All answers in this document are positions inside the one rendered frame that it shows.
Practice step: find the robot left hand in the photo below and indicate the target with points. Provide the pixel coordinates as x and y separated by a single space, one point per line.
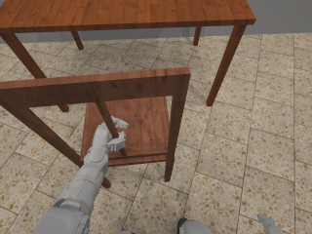
104 138

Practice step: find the table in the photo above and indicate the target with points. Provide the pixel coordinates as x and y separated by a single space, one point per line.
34 16

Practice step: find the robot right foot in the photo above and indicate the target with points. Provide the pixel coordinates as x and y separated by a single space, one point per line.
180 222

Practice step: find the robot right thigh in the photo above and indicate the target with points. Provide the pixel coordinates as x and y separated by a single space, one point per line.
194 227

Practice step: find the left robot upper arm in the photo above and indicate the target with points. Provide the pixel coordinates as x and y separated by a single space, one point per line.
63 221

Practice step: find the robot left forearm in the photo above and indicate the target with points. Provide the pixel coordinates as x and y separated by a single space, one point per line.
84 187

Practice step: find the chair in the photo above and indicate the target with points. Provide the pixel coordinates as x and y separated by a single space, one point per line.
136 97

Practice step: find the robot right hand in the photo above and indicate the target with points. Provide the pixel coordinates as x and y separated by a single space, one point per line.
269 224

